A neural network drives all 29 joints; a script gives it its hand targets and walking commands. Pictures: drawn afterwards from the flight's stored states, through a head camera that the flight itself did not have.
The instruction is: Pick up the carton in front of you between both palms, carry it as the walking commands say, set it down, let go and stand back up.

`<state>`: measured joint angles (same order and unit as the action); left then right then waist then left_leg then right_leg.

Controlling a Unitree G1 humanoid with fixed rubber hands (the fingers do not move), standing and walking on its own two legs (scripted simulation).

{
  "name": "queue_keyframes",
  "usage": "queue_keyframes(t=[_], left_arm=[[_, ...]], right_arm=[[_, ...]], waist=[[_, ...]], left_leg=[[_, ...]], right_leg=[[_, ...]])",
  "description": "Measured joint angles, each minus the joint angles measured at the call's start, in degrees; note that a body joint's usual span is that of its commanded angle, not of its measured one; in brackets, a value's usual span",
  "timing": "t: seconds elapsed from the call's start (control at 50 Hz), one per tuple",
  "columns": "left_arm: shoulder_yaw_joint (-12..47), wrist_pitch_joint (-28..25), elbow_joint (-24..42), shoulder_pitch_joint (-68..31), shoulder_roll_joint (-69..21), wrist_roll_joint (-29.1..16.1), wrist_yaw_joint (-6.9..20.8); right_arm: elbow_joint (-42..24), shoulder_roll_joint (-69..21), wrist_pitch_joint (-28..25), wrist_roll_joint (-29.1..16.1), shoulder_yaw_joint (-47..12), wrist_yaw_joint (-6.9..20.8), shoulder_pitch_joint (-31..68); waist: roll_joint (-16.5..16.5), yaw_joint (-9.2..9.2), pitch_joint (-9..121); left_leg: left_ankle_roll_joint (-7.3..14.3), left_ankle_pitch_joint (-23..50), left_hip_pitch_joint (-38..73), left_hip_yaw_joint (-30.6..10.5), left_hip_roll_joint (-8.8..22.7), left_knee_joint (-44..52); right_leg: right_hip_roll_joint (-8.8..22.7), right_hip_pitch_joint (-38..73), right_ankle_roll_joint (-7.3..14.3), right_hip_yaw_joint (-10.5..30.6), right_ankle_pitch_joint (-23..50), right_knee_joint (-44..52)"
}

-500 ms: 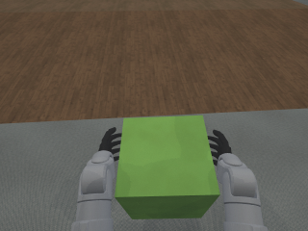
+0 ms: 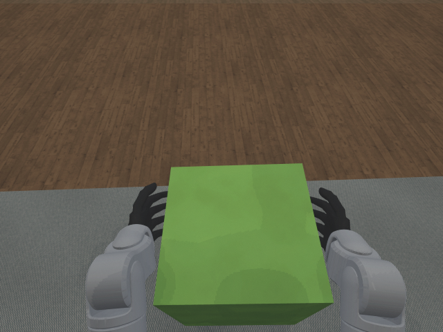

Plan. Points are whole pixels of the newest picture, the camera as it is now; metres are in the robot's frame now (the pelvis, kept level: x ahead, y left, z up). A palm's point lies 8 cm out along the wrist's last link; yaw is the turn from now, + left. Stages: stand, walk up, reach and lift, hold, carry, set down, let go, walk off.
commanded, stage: carry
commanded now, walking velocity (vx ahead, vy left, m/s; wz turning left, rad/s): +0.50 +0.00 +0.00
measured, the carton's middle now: (238, 252) +0.25 +0.01 +0.04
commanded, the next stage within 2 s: none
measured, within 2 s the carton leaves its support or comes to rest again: neither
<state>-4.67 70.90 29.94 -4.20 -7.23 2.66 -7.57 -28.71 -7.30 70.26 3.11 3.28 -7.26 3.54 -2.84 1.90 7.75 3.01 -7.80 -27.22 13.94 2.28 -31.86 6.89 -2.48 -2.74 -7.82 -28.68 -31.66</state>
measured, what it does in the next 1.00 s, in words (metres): walks ahead: right foot, then left foot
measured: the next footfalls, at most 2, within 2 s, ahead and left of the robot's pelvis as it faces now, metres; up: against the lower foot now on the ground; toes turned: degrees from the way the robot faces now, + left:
right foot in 0.46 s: +0.48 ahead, -0.10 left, +0.00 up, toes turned -11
left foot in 0.96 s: +0.83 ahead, +0.11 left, +0.00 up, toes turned +12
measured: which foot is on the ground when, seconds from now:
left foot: down 0.00-0.50, up 0.52-0.94, down 0.96-1.00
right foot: down 0.00-0.00, up 0.02-0.44, down 0.46-1.00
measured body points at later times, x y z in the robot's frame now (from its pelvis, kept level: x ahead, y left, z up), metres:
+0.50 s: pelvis +0.33 -0.02 +0.00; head +0.32 -0.02 +0.44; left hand +0.58 +0.14 +0.08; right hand +0.59 -0.16 +0.07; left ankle +0.10 +0.08 -0.69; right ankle +0.44 -0.09 -0.72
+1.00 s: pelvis +0.67 +0.02 +0.00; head +0.66 +0.03 +0.45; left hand +0.93 +0.17 +0.09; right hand +0.92 -0.13 +0.10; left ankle +0.79 +0.10 -0.72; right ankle +0.45 -0.09 -0.70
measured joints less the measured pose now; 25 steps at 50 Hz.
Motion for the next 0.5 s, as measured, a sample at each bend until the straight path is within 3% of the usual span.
queue_keyframes(t=[0.06, 0.12, 0.24, 0.4, 0.46, 0.5], left_arm=[[-1.4, 1.2, -1.8, -1.0, -0.1, -0.1, -0.1], [-0.6, 1.5, -3.0, -1.1, -0.1, 0.1, 0.0], [1.1, -0.6, -2.2, -0.1, -0.1, 1.4, 1.1], [1.2, -1.1, -0.2, 2.8, -0.1, 2.0, 1.3], [1.3, -1.0, -0.8, 2.8, -0.1, 1.6, 1.3], [1.7, -2.1, -3.8, 2.0, -0.1, 1.6, 1.4]], right_arm=[[2.7, 0.0, 0.6, 0.4, -0.1, -0.1, 1.2], [2.4, 0.0, 1.1, 0.4, 0.4, -0.1, 0.1], [0.2, 0.0, 0.0, 0.2, 0.7, -0.1, -1.2], [0.5, 0.0, -0.2, 0.1, -0.4, 0.0, -1.5], [0.2, 0.0, 0.1, 0.5, -0.5, 0.1, -2.2], [1.5, 0.1, -0.1, 0.8, 0.5, 0.1, -2.1]], waist=[[1.0, -1.46, -0.8], [2.1, -2.81, -1.5], [3.5, -4.64, -1.5], [3.0, -3.21, -0.8], [3.7, -2.70, -1.4], [5.7, -1.38, -2.1]], left_leg=[[2.4, -5.2, 2.2, 0.8, 0.0, -1.9], [1.5, -5.0, 7.4, 0.7, -0.4, 4.1], [0.5, -5.2, 18.1, -0.8, -0.6, 15.3], [-3.1, -13.2, 31.6, -2.0, -0.2, 19.2], [-4.8, -20.1, 34.0, -2.4, 1.3, 11.9], [-4.3, -19.7, 28.1, -4.3, 4.4, -5.9]], right_leg=[[-1.0, -12.0, 1.8, 3.8, 1.1, -24.8], [-1.5, -22.1, 3.3, 3.3, 6.8, -32.7], [-1.3, -31.7, 3.0, 1.2, 16.8, -19.1], [-2.6, -30.9, 3.8, -3.8, 25.4, 0.2], [-4.4, -25.7, 4.7, -6.6, 24.5, 4.4], [-5.5, -25.6, 7.5, -7.9, 22.0, -0.4]])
